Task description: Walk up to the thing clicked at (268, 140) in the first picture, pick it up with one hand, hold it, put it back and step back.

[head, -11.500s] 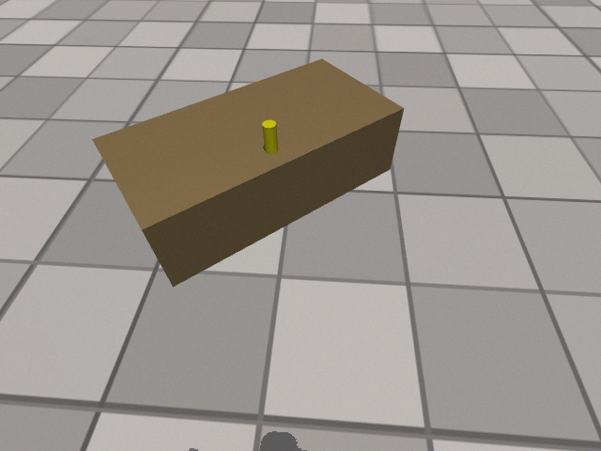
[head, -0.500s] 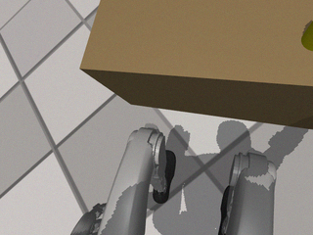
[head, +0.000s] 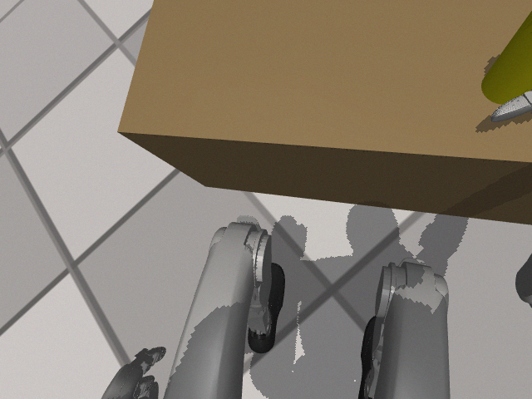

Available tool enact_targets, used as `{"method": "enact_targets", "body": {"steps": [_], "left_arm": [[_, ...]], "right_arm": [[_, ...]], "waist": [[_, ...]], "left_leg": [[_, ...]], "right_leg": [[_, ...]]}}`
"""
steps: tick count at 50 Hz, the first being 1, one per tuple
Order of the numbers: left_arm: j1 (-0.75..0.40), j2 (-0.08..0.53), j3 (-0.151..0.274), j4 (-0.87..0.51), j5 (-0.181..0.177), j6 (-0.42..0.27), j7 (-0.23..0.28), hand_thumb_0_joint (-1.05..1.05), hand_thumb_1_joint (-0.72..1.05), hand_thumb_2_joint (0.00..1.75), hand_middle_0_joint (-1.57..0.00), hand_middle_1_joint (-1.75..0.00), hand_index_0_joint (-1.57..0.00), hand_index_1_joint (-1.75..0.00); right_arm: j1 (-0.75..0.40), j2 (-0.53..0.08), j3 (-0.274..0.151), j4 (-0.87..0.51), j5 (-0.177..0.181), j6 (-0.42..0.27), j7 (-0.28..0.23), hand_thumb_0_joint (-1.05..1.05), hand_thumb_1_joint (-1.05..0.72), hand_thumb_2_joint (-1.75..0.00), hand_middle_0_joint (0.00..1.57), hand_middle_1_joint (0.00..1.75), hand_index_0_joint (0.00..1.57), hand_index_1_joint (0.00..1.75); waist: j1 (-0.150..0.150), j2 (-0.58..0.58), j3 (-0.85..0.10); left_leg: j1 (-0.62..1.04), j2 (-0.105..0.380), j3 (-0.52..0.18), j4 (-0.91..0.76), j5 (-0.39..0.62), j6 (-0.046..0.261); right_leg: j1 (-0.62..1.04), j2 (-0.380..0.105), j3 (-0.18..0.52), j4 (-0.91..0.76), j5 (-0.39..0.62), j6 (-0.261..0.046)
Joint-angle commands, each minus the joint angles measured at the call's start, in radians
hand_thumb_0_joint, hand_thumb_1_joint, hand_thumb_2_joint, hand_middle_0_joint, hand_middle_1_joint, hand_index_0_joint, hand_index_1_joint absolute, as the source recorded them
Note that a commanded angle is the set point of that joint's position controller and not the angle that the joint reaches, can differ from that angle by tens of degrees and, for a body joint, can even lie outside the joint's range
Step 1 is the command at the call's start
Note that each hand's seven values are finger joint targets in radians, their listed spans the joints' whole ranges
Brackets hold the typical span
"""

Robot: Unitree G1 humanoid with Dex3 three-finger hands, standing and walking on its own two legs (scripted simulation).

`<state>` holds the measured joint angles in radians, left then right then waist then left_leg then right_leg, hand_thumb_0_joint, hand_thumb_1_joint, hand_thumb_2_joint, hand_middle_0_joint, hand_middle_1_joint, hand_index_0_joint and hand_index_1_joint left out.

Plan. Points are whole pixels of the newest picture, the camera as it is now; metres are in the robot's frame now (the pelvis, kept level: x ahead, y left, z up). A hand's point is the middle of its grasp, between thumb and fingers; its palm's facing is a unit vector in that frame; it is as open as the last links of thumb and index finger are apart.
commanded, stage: close in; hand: right
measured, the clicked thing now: (530, 55) +0.55 -0.19 +0.02
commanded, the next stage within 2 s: rest palm in 0.08 s
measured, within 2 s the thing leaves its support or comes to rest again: leaves its support in 1.40 s
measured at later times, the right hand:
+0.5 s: hand (524, 50) +0.57 -0.19 +0.01, palm faces +0.03 +1.00 -0.02, open 16.7 cm
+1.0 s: hand (514, 38) +0.58 -0.18 +0.01, palm faces +0.04 +1.00 -0.03, open 9.8 cm
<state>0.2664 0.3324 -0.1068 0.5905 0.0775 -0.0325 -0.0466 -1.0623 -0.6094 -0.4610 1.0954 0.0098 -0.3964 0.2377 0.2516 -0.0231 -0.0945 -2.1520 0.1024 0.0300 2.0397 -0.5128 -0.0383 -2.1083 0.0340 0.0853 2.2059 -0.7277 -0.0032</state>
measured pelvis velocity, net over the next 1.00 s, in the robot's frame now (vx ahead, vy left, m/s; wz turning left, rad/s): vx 0.00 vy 0.00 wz -0.01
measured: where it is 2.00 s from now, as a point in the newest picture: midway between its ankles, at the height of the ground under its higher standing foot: (317, 351)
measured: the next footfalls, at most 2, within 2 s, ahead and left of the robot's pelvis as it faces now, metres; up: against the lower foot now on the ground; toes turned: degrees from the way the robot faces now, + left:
none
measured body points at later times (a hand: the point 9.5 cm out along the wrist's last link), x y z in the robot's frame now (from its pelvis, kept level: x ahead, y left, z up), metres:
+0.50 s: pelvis +0.00 +0.00 +0.00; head +0.23 -0.05 +0.38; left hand +0.06 +0.28 -0.11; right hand +0.56 -0.24 +0.01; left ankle +0.14 +0.15 -0.37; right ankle +0.07 -0.11 -0.37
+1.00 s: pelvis +0.00 +0.00 +0.00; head +0.24 -0.05 +0.37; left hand +0.03 +0.27 -0.10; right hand +0.58 -0.23 +0.01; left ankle +0.14 +0.15 -0.37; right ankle +0.07 -0.11 -0.37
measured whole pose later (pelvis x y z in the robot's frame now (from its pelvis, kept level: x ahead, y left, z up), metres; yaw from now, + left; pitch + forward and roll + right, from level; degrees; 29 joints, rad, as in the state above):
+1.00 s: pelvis +0.00 +0.00 +0.00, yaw +0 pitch +36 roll +6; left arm 0.26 0.32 -0.11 0.58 0.08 0.03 -0.06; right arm -1.14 -0.58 -0.40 1.15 -0.03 -0.42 0.14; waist 0.26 -0.03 -0.07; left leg -2.16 0.11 0.02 2.04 -0.51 -0.04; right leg -2.12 0.04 0.08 2.21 -0.72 -0.01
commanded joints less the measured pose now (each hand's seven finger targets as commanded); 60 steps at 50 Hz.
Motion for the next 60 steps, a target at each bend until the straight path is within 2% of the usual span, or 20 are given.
{"method": "enact_targets", "body": {"steps": [1, 4, 7, 8, 10, 12, 16, 17, 20, 26, 32, 38, 39, 41, 43, 46, 52, 55, 58, 60], "left_arm": [[0.209, 0.219, 0.093, -0.011, -0.002, 0.004, 0.010, 0.00, 0.90, 0.90, -0.20, -0.30, -0.20, -0.31], [0.205, 0.216, 0.095, -0.013, -0.003, 0.008, 0.007, 0.00, 0.90, 0.90, -0.20, -0.31, -0.20, -0.31], [0.203, 0.214, 0.097, -0.008, -0.001, 0.017, 0.005, 0.00, 0.90, 0.90, -0.20, -0.31, -0.20, -0.31], [0.198, 0.212, 0.103, -0.013, 0.000, 0.020, 0.004, 0.00, 0.90, 0.90, -0.21, -0.31, -0.20, -0.31], [0.187, 0.209, 0.102, -0.012, -0.004, 0.023, 0.002, 0.00, 0.85, 0.94, -0.21, -0.30, -0.18, -0.33], [0.187, 0.213, 0.107, -0.011, -0.004, 0.025, 0.003, 0.00, 0.85, 0.94, -0.21, -0.30, -0.18, -0.33], [0.181, 0.208, 0.104, -0.012, -0.003, 0.026, 0.002, 0.00, 0.85, 0.94, -0.21, -0.30, -0.18, -0.33], [0.182, 0.206, 0.106, -0.002, -0.001, 0.026, 0.003, 0.00, 0.85, 0.94, -0.21, -0.30, -0.18, -0.33], [0.179, 0.210, 0.104, -0.009, -0.001, 0.025, 0.003, 0.00, 0.88, 0.91, -0.21, -0.31, -0.20, -0.32], [0.191, 0.219, 0.098, -0.003, 0.010, 0.033, -0.002, 0.00, 0.89, 0.91, -0.20, -0.31, -0.20, -0.31], [0.191, 0.223, 0.088, -0.012, 0.009, 0.039, -0.001, 0.00, 0.89, 0.91, -0.20, -0.30, -0.20, -0.31], [0.212, 0.222, 0.081, -0.009, 0.011, 0.051, -0.002, 0.00, 0.89, 0.90, -0.20, -0.31, -0.20, -0.31], [0.213, 0.222, 0.082, -0.009, 0.007, 0.052, -0.003, 0.00, 0.89, 0.90, -0.20, -0.30, -0.20, -0.31], [0.213, 0.223, 0.081, -0.012, 0.009, 0.055, -0.003, 0.00, 0.90, 0.90, -0.20, -0.31, -0.20, -0.31], [0.221, 0.219, 0.082, -0.018, 0.010, 0.056, -0.004, 0.00, 0.89, 0.90, -0.20, -0.30, -0.20, -0.31], [0.216, 0.222, 0.078, -0.021, 0.004, 0.058, -0.003, 0.00, 0.89, 0.90, -0.20, -0.30, -0.20, -0.31], [0.216, 0.219, 0.077, -0.019, 0.002, 0.062, 0.002, 0.00, 0.90, 0.90, -0.20, -0.30, -0.20, -0.31], [0.223, 0.223, 0.077, -0.011, 0.006, 0.066, 0.002, 0.00, 0.90, 0.89, -0.20, -0.30, -0.20, -0.30], [0.218, 0.217, 0.076, -0.015, 0.008, 0.063, 0.002, 0.00, 0.89, 0.91, -0.21, -0.31, -0.21, -0.32], [0.218, 0.225, 0.076, -0.016, 0.008, 0.063, 0.003, 0.00, 0.89, 0.90, -0.22, -0.31, -0.21, -0.32]], "right_arm": [[-0.441, -0.208, -0.010, -0.254, 0.012, -0.082, -0.019, 0.00, 0.60, -0.06, 0.03, 0.05, 0.03, 0.05], [-0.390, -0.160, 0.005, -0.190, 0.008, -0.073, -0.027, 0.00, 0.58, -0.06, 0.02, 0.05, 0.03, 0.05], [-0.382, -0.168, 0.001, -0.194, 0.004, -0.078, -0.033, 0.00, 0.58, -0.07, 0.03, 0.06, 0.04, 0.06], [-0.471, -0.189, -0.006, -0.306, 0.008, -0.091, -0.036, 0.00, 0.57, -0.06, 0.04, 0.05, 0.04, 0.06], [-0.385, -0.118, 0.025, -0.172, 0.008, -0.075, -0.039, 0.00, 0.49, -0.08, 0.04, 0.05, 0.04, 0.05], [-0.436, -0.162, 0.012, -0.236, 0.003, -0.089, -0.042, 0.00, 0.49, -0.07, 0.06, 0.05, 0.06, 0.05], [-0.440, -0.118, 0.038, -0.208, 0.006, -0.092, -0.043, 0.00, 0.53, -0.05, 0.10, 0.06, 0.10, 0.06], [-0.471, -0.142, 0.033, -0.226, 0.005, -0.097, -0.047, 0.00, 0.50, -0.06, 0.12, 0.07, 0.11, 0.07], [-0.496, -0.133, 0.042, -0.204, -0.002, -0.103, -0.056, 0.00, 0.45, -0.09, 0.32, 0.18, 0.32, 0.18], [-0.536, -0.120, 0.073, -0.181, -0.020, -0.108, -0.069, 0.00, 0.47, -0.12, 0.51, 0.29, 0.50, 0.29], [-0.569, -0.138, 0.075, -0.164, -0.025, -0.102, -0.082, 0.00, 0.45, -0.21, 0.71, 0.44, 0.71, 0.45], [-0.581, -0.151, 0.065, -0.185, -0.025, -0.091, -0.092, 0.00, 0.33, -0.35, 0.88, 0.61, 0.88, 0.61], [-0.494, -0.104, 0.076, -0.069, -0.025, -0.077, -0.093, 0.00, 0.29, -0.36, 0.89, 0.62, 0.89, 0.62], [-0.580, -0.155, 0.064, -0.179, -0.027, -0.091, -0.097, 0.00, 0.23, -0.43, 0.94, 0.68, 0.93, 0.68], [-0.544, -0.139, 0.072, -0.168, -0.026, -0.089, -0.098, 0.00, 0.18, -0.48, 0.96, 0.72, 0.96, 0.72], [-0.490, -0.177, 0.034, -0.137, -0.025, -0.083, -0.101, 0.00, 0.07, -0.59, 1.02, 0.81, 1.02, 0.81], [-0.532, -0.194, 0.033, -0.170, -0.020, -0.091, -0.096, 0.00, -0.18, -0.76, 1.15, 0.96, 1.15, 0.97], [-0.540, -0.170, 0.048, -0.152, -0.024, -0.090, -0.094, 0.00, -0.29, -0.88, 1.24, 1.08, 1.23, 1.08], [-0.528, -0.168, 0.051, -0.147, -0.024, -0.090, -0.089, 0.00, -0.33, -1.08, 1.25, 1.25, 1.27, 1.25], [-0.549, -0.212, 0.040, -0.194, -0.030, -0.092, -0.088, 0.00, -0.42, -1.23, 1.30, 1.34, 1.32, 1.34]], "waist": [[0.012, -0.260, -0.726], [0.023, -0.215, -0.720], [0.010, -0.218, -0.734], [0.009, -0.237, -0.763], [0.026, -0.186, -0.709], [0.011, -0.205, -0.711], [0.029, -0.175, -0.714], [0.015, -0.205, -0.716], [0.024, -0.190, -0.681], [0.035, -0.258, -0.705], [0.041, -0.242, -0.713], [0.045, -0.264, -0.725], [0.053, -0.223, -0.696], [0.048, -0.250, -0.699], [0.053, -0.240, -0.718], [0.044, -0.210, -0.691], [0.044, -0.220, -0.717], [0.063, -0.243, -0.687], [0.054, -0.235, -0.715], [0.042, -0.267, -0.736]], "left_leg": [[0.515, -0.035, 0.040, -0.137, 0.133, 0.064], [0.543, -0.032, 0.040, -0.142, 0.143, 0.059], [0.543, -0.033, 0.036, -0.137, 0.155, 0.061], [0.550, -0.032, 0.031, -0.140, 0.147, 0.061], [0.536, -0.032, 0.037, -0.147, 0.119, 0.059], [0.508, -0.032, 0.033, -0.146, 0.100, 0.061], [0.517, -0.031, 0.036, -0.142, 0.105, 0.058], [0.517, -0.032, 0.029, -0.145, 0.095, 0.062], [0.482, -0.032, 0.033, -0.144, 0.066, 0.060], [0.424, -0.029, 0.045, -0.108, 0.121, 0.068], [0.455, -0.029, 0.040, -0.121, 0.079, 0.063], [0.480, -0.031, 0.048, -0.119, 0.118, 0.068], [0.467, -0.032, 0.052, -0.119, 0.115, 0.066], [0.478, -0.031, 0.044, -0.128, 0.105, 0.066], [0.511, -0.032, 0.042, -0.135, 0.115, 0.064], [0.518, -0.034, 0.044, -0.144, 0.095, 0.061], [0.525, -0.034, 0.039, -0.142, 0.110, 0.063], [0.481, -0.036, 0.048, -0.135, 0.108, 0.065], [0.524, -0.034, 0.042, -0.144, 0.116, 0.064], [0.514, -0.033, 0.042, -0.135, 0.129, 0.067]], "right_leg": [[0.375, -0.001, -0.046, -0.314, 0.220, -0.014], [0.361, 0.001, -0.053, -0.308, 0.228, -0.018], [0.367, 0.000, -0.056, -0.302, 0.250, -0.016], [0.364, 0.002, -0.055, -0.303, 0.235, -0.017], [0.339, 0.002, -0.053, -0.312, 0.200, -0.019], [0.345, 0.002, -0.051, -0.315, 0.180, -0.019], [0.339, 0.003, -0.050, -0.306, 0.181, -0.021], [0.337, 0.004, -0.057, -0.308, 0.168, -0.021], [0.323, 0.004, -0.047, -0.317, 0.130, -0.021], [0.423, -0.001, -0.014, -0.325, 0.202, -0.002], [0.383, 0.003, -0.025, -0.321, 0.135, -0.012], [0.390, 0.007, -0.033, -0.318, 0.203, -0.008], [0.382, 0.005, -0.027, -0.320, 0.199, -0.009], [0.361, 0.006, -0.037, -0.313, 0.184, -0.013], [0.361, 0.006, -0.047, -0.309, 0.187, -0.015], [0.326, 0.007, -0.047, -0.315, 0.168, -0.019], [0.342, 0.003, -0.048, -0.308, 0.185, -0.020], [0.369, -0.001, -0.032, -0.321, 0.186, -0.013], [0.361, 0.002, -0.048, -0.311, 0.192, -0.017], [0.392, 0.000, -0.045, -0.318, 0.216, -0.012]]}}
